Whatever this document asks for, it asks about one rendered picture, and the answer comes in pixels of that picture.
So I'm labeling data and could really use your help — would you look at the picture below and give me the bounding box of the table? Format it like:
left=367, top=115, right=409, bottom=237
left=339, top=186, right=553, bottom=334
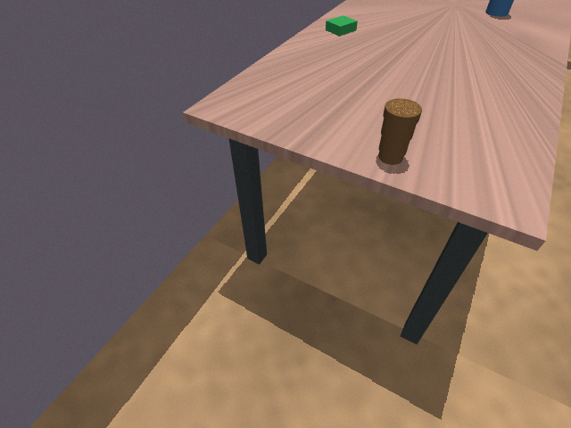
left=183, top=0, right=571, bottom=344

